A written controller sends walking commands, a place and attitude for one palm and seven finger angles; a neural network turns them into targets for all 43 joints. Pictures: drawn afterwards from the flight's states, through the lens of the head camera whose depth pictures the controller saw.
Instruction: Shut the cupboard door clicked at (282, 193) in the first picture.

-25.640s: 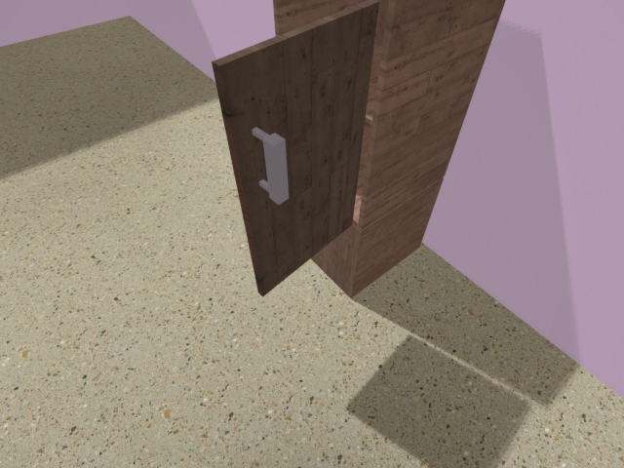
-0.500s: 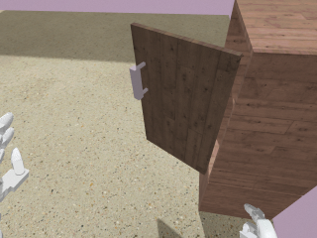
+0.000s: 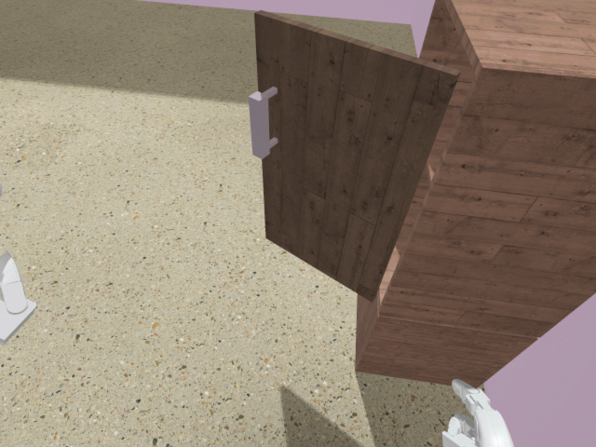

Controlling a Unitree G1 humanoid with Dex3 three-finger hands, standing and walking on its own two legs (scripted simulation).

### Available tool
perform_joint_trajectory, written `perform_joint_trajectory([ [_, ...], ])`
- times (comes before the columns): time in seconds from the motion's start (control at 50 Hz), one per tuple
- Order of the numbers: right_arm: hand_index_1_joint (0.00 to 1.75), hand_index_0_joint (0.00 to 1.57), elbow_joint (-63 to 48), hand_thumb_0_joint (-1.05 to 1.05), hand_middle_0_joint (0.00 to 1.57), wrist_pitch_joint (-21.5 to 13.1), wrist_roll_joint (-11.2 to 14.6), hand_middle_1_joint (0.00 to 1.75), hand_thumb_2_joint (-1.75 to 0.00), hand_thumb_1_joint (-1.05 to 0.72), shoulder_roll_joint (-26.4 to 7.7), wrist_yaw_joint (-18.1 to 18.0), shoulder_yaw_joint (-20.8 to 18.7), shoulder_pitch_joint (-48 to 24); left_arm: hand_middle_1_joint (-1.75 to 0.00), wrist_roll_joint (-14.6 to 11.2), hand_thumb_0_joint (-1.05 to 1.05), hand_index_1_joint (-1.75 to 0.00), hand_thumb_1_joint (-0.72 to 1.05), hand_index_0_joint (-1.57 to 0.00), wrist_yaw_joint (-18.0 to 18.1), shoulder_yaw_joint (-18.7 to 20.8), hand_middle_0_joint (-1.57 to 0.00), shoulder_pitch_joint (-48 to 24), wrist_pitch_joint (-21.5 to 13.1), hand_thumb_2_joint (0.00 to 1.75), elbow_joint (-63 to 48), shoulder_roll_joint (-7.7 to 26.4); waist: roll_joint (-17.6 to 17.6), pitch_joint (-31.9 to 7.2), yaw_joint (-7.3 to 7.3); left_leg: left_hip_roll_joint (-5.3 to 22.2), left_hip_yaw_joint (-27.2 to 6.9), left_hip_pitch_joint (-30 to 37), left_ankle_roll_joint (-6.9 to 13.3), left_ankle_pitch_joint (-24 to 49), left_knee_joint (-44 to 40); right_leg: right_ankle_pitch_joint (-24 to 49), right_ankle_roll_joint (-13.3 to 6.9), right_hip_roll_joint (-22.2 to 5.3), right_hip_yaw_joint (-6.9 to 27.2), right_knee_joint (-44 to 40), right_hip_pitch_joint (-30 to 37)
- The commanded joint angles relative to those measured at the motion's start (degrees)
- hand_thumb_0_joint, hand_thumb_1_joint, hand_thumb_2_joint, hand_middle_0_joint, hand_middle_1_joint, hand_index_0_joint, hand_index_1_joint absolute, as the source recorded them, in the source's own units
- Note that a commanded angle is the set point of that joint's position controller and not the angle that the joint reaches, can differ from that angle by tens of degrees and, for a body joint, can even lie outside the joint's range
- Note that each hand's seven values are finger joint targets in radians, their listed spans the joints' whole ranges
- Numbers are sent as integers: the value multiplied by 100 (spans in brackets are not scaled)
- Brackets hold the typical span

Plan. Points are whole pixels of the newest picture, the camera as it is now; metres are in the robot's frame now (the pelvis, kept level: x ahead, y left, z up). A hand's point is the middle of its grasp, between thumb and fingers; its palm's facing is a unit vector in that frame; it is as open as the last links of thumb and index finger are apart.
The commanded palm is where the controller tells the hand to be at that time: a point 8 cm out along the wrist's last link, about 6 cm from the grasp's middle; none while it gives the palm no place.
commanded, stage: step back with the hand held close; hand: left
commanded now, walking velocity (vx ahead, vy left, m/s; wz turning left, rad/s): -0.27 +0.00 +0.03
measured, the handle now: (266, 122) +0.67 +0.11 +0.08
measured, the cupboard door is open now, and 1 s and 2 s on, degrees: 62 62 62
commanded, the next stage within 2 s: stop stepping back and stand still in 1.00 s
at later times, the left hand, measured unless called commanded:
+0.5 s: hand (17, 346) +0.16 +0.25 +0.18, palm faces +0.43 -0.77 -0.47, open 7.4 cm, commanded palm +0.10 +0.29 +0.19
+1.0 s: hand out of the picture +0.06 +0.28 +0.19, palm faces +0.53 -0.75 -0.39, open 7.4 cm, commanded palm +0.01 +0.30 +0.19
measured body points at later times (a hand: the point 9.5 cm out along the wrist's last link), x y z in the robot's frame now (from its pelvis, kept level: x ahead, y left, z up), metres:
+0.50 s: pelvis -0.04 -0.01 +0.00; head -0.02 +0.01 +0.45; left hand +0.13 +0.29 +0.20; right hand +0.14 -0.25 -0.07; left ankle +0.03 +0.05 -0.72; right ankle +0.01 -0.15 -0.72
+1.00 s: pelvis -0.11 -0.01 +0.01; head -0.10 +0.03 +0.46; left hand +0.03 +0.32 +0.21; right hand +0.07 -0.22 -0.06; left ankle +0.01 +0.07 -0.72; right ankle -0.23 -0.16 -0.70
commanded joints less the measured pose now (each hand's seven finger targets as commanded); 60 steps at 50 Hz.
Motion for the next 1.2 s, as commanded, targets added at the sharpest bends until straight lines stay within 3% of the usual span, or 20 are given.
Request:
perform_joint_trajectory([
  [0.0, 30, 20, -886, 0, 20, -377, -31, 30, -90, -90, -881, -41, -349, -507, -30, 1, 0, -30, 90, -20, 144, 692, -20, -378, -412, 90, -1143, 1068, 148, -410, -64, 1057, -1424, -2330, 65, -1773, -1561, 409, -210, -410, 1011, 149, 2174],
  [0.1, 30, 20, -814, 0, 20, -457, -56, 30, -90, -90, -872, -1, -354, -491, -30, 28, 0, -30, 90, -20, 194, 738, -20, -372, -541, 90, -1310, 1140, 118, -391, -86, 939, -1381, -2032, 1, -1704, -1255, -139, -335, -597, 1256, -233, 1646],
  [0.22, 30, 20, -737, 0, 20, -561, -139, 30, -90, -90, -900, -38, -384, -553, -30, 51, 0, -30, 90, -20, 156, 848, -20, -421, -695, 90, -1446, 1130, 872, -505, -29, 1600, -1941, -2657, 173, -1095, -2152, 862, -53, 95, 471, 1043, 2525],
  [0.34, 30, 20, -626, 0, 20, -659, -172, 30, -90, -90, -865, 29, -457, -525, -30, 7, 0, -30, 90, -20, 51, 918, -20, -29, -766, 90, -1181, 1086, 541, -516, -19, 1647, -1874, -2080, 157, -90, -1797, 767, -65, 178, 574, 671, 2213],
  [0.44, 30, 20, -550, 0, 20, -649, -143, 30, -90, -90, -797, 48, -450, -567, -30, -67, 0, -30, 90, -20, 28, 850, -20, -65, -765, 90, -1474, 1148, 547, -1270, -35, 1404, -1456, -1279, -50, 1091, -1312, 1808, -122, -84, 870, 505, 2180],
  [0.54, 30, 20, -682, 0, 20, -505, -122, 30, -90, -90, -762, 33, -454, -570, -30, -7, 0, -30, 90, -20, 73, 1029, -20, -118, -699, 90, -1466, 1342, -3, -806, -119, 890, -1197, -2121, -145, -1780, -760, 248, -415, -693, 1915, -345, 1637],
  [0.58, 30, 20, -659, 0, 20, -460, -120, 30, -90, -90, -633, 77, -430, -503, -30, -20, 0, -30, 90, -20, 132, 843, -20, -151, -678, 90, -1380, 1267, -491, -528, -167, 561, -1003, -1347, -366, -1382, 64, -842, -755, -1288, 2471, -1279, 377],
  [0.64, 30, 20, -504, 0, 20, -371, -107, 30, -90, -90, -568, 122, -450, -368, -30, -38, 0, -30, 90, -20, 300, 825, -20, -118, -672, 90, -1381, 1367, -790, -744, -261, 393, -763, 36, -518, -488, 801, -586, -908, -1659, 2095, -1775, -614],
  [0.66, 30, 20, -505, 0, 20, -355, -74, 30, -90, -90, -538, 115, -424, -376, -30, -38, 0, -30, 90, -20, 318, 753, -20, -21, -669, 90, -1433, 1322, -723, -794, -289, 495, -833, 270, -475, -419, 556, -453, -800, -1559, 1821, -1609, -707],
  [0.7, 30, 20, -555, 0, 20, -376, -109, 30, -90, -90, -663, 43, -398, -493, -30, -37, 0, -30, 90, -20, 342, 790, -20, -66, -696, 90, -1531, 1341, -10, -548, -271, 764, -1129, -168, -289, -664, -775, -889, -395, -741, 1067, -1114, -497],
  [0.74, 30, 20, -656, 0, 20, -558, -80, 30, -90, -90, -822, -73, -415, -741, -30, 43, 0, -30, 90, -20, 313, 922, -20, -119, -794, 90, -1527, 1294, 1497, -474, -208, 1794, -2210, -2130, 149, -2657, -2541, -717, -31, 215, 350, 700, 1289],
  [0.76, 30, 20, -626, 0, 20, -647, -103, 30, -90, -90, -836, -102, -444, -792, -30, 62, 0, -30, 90, -20, 268, 1002, -20, -155, -789, 90, -1464, 1259, 1854, -518, -116, 2313, -2669, -2933, 316, -3158, -3138, -574, 50, 546, 210, 1734, 2037],
  [0.8, 30, 20, -512, 0, 20, -804, -114, 30, -90, -90, -747, -65, -526, -720, -30, -3, 0, -30, 90, -20, 188, 1013, -20, -280, -769, 90, -1543, 1294, 1153, -719, -77, 2387, -2320, -2185, 268, -2231, -2860, -1118, 33, 581, 347, 2359, 1593],
  [0.9, 30, 20, -128, 0, 20, -1130, -169, 30, -90, -90, -593, 86, -380, -609, -30, -227, 0, -30, 90, -20, 90, 327, -20, -178, -689, 90, -1600, 813, 1148, -865, -22, 1980, -1560, 67, -216, -926, -2790, -1835, -59, 469, -6, 235, 734],
  [0.98, 30, 20, 173, 0, 20, -1099, -238, 30, -90, -90, -603, 112, -364, -524, -30, -169, 0, -30, 90, -20, 70, 242, -20, -771, -725, 90, -1709, 963, 1062, -1216, -16, 1848, -1082, 1367, -632, 813, -2246, -827, -135, 188, 233, -1751, 758],
  [1.04, 30, 20, 143, 0, 20, -1017, -281, 30, -90, -90, -525, 92, -374, -602, -30, -171, 0, -30, 90, -20, 89, 697, -20, -781, -760, 90, -1725, 1424, 666, -1683, 34, 1492, -416, 1752, -858, 1619, -1492, -346, -373, -222, 549, -1798, 588],
  [1.06, 30, 20, 23, 0, 20, -1010, -254, 30, -90, -90, -468, 81, -344, -726, -30, -222, 0, -30, 90, -20, 80, 746, -20, -793, -759, 90, -1780, 1433, 582, -1779, 75, 1396, -187, 1877, -878, 1694, -1363, -205, -348, -281, 515, -1721, 491],
  [1.1, 30, 20, -161, 0, 20, -992, -59, 30, -90, -90, -433, 48, -425, -690, -30, -267, 0, -30, 90, -20, 20, 703, -20, -533, -732, 90, -1778, 1384, -63, -1672, -143, 980, 115, 2615, -801, 970, -796, -258, -257, -294, 229, -1691, -480],
  [1.14, 30, 20, -391, 0, 20, -879, -86, 30, -90, -90, -466, 6, -354, -787, -30, -357, 0, -30, 90, -20, 40, 1189, -20, 398, -507, 90, -1459, 1736, 31, -1333, -69, 781, 72, 2220, -825, 226, -467, -1521, -494, -485, 333, -1820, -811],
  [1.18, 30, 20, -440, 0, 20, -691, -116, 30, -90, -90, -425, -27, -240, -755, -30, -371, 0, -30, 90, -20, 57, 1037, -20, 573, -305, 90, -1286, 1540, -108, -617, -142, 602, -21, 1618, -875, -43, 96, -2410, -819, -796, 783, -2142, -1267],
])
